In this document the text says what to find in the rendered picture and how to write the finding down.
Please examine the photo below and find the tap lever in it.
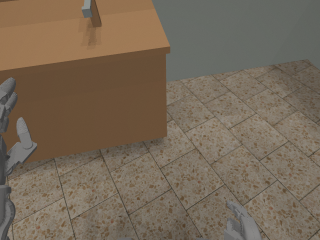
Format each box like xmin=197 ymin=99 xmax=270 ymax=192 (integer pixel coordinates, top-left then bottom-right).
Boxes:
xmin=81 ymin=0 xmax=93 ymax=18

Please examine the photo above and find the robot right hand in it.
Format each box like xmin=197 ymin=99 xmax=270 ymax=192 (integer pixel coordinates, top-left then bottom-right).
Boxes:
xmin=224 ymin=200 xmax=263 ymax=240

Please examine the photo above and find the robot left forearm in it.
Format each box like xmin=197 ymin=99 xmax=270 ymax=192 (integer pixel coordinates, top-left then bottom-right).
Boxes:
xmin=0 ymin=185 xmax=16 ymax=240

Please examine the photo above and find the counter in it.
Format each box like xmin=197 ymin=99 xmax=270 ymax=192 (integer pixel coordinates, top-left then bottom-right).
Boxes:
xmin=0 ymin=0 xmax=170 ymax=164

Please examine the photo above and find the robot left hand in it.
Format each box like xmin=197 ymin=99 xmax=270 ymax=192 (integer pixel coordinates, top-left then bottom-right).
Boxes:
xmin=0 ymin=77 xmax=37 ymax=186

